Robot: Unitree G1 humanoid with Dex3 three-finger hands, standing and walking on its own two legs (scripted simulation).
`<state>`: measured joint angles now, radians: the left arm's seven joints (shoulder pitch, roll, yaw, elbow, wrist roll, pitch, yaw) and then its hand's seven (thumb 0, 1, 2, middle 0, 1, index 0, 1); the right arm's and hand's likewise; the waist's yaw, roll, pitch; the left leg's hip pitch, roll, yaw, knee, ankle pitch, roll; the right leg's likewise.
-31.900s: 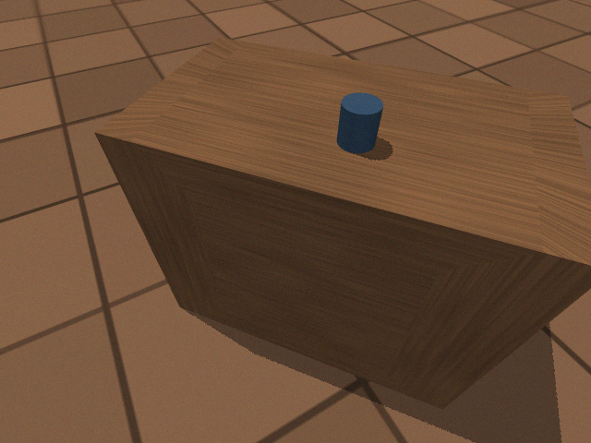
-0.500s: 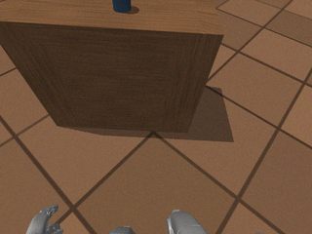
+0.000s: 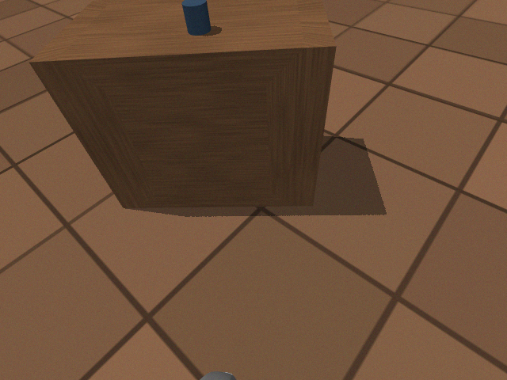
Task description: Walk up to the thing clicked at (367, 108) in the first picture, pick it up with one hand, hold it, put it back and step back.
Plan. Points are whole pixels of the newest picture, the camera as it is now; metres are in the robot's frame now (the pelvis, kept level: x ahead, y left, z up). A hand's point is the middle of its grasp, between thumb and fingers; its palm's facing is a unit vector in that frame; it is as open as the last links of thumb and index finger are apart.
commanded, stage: step back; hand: left
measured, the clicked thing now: (196, 16) +1.17 +0.24 +0.08
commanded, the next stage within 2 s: stand in 0.92 s
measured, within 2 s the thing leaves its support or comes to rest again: neither
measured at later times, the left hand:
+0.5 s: hand out of the picture +0.08 +0.25 -0.15, palm faces +0.07 -0.92 -0.39, open 7.4 cm
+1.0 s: hand out of the picture +0.12 +0.28 -0.15, palm faces +0.08 -0.92 -0.38, open 7.4 cm
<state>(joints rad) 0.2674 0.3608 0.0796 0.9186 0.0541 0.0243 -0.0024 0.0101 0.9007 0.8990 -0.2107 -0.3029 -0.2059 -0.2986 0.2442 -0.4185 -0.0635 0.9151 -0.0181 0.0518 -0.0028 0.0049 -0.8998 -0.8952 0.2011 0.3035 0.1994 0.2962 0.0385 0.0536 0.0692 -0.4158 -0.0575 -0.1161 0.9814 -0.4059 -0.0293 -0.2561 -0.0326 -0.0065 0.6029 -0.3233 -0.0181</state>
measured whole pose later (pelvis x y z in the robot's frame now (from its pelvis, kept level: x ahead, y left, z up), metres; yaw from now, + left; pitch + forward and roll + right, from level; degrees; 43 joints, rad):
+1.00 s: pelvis +0.05 +0.01 +0.00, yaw +4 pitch -2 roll +0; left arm 0.10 0.38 0.02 1.04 0.00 -0.01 0.01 0.01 0.91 0.90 -0.21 -0.30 -0.20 -0.30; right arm 0.08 -0.34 -0.02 1.05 -0.01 -0.01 0.00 0.01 -0.90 -0.89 0.20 0.30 0.20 0.30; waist 0.02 0.00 0.09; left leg -0.25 0.01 0.00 0.59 -0.30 0.00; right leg -0.23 -0.03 -0.02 0.57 -0.30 0.02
